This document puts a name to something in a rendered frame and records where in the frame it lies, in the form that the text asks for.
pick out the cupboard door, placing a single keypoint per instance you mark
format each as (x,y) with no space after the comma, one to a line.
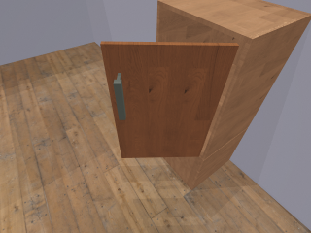
(171,92)

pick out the handle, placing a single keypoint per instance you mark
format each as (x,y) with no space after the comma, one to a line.
(119,97)

